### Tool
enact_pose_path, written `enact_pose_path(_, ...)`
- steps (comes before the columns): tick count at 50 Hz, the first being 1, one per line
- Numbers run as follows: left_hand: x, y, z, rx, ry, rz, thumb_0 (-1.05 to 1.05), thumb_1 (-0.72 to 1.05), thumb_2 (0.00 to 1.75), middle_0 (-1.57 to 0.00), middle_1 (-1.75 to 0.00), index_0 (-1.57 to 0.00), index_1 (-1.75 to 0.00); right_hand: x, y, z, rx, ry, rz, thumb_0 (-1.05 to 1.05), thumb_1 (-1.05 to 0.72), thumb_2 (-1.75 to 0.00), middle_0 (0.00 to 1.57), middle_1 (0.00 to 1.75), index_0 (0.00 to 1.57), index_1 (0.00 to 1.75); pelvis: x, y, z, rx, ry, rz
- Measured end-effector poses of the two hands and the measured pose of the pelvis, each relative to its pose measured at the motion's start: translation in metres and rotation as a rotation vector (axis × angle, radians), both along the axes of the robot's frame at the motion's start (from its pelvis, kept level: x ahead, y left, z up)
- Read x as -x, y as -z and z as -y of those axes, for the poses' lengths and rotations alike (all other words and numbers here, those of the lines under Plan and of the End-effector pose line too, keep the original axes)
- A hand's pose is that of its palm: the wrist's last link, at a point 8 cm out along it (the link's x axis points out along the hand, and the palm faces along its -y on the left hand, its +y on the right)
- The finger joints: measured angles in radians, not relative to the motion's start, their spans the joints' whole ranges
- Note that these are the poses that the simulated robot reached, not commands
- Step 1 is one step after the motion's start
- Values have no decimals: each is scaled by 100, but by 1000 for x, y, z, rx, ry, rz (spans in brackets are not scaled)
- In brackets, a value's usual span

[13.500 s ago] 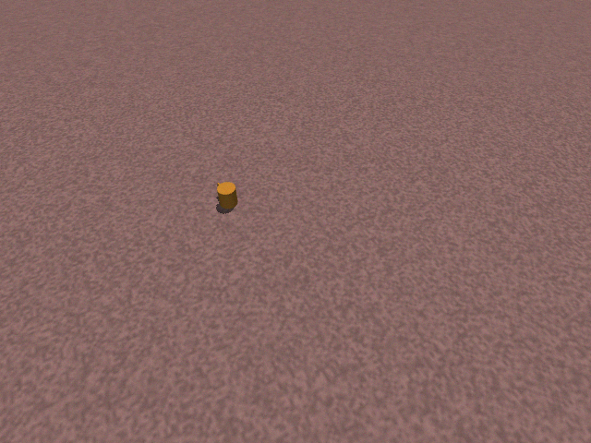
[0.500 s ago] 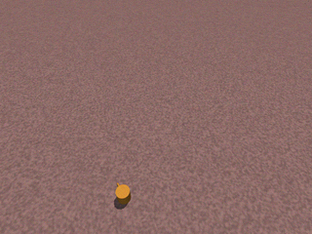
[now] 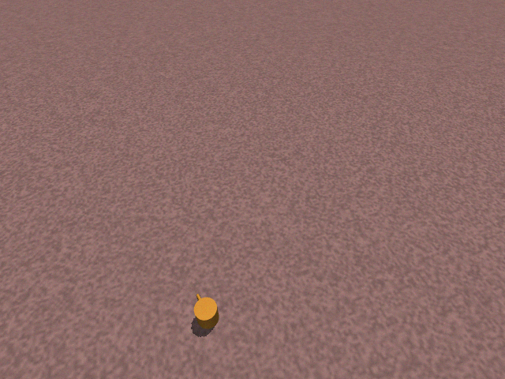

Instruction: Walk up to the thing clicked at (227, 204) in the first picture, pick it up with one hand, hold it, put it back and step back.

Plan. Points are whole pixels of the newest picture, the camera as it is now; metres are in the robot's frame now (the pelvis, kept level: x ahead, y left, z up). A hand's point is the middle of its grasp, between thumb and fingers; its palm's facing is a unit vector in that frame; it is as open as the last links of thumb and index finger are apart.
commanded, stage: walk up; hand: left
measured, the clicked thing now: (204, 309) +0.50 +0.21 -0.73
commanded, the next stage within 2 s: none
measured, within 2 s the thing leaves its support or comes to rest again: neither
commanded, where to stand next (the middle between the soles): +0.09 -0.01 m, yaw -3 degrees
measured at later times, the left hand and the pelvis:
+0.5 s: hand out of the picture +0.09 +0.25 -0.15, palm faces +0.00 -0.94 -0.34, open 7.4 cm; pelvis +0.01 +0.00 +0.00, yaw +0 degrees
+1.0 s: hand out of the picture +0.08 +0.26 -0.15, palm faces +0.03 -0.94 -0.34, open 7.4 cm; pelvis +0.02 +0.00 +0.00, yaw +2 degrees
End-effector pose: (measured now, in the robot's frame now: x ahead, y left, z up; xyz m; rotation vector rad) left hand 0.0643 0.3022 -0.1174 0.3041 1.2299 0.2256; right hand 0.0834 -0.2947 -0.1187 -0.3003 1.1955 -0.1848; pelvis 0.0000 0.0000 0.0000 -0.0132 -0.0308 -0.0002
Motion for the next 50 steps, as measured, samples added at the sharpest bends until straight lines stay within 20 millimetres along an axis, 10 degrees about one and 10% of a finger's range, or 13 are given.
enact_pose_path(16, -24, -3, 4, 3, 10, 34, 0, 90, 90, -21, -30, -20, -30, -12, -2, -1, -2, 5, 5, 1, -90, -90, 20, 30, 20, 30, -7, -2, 1, -7, -4, 5)
enact_pose_path(50, -3, -1, -4, 5, -21, 23, 0, 90, 90, -21, -30, -20, -30, -3, 2, 1, -1, -18, -39, 1, -90, -90, 20, 30, 20, 30, -15, 2, -2, 1, -31, 8)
